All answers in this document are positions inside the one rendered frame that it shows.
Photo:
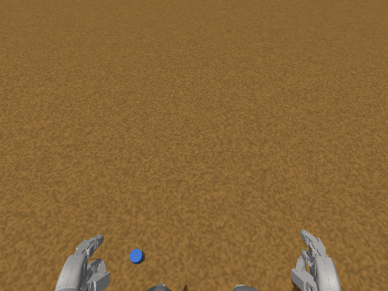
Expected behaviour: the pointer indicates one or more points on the tin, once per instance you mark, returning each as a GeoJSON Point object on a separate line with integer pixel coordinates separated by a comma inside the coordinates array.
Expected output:
{"type": "Point", "coordinates": [136, 256]}

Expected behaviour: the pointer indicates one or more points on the left robot hand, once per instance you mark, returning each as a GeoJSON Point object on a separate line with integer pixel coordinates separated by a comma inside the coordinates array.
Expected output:
{"type": "Point", "coordinates": [78, 275]}

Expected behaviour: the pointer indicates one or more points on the right robot hand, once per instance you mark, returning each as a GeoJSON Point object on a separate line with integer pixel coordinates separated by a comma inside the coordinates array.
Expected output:
{"type": "Point", "coordinates": [322, 268]}

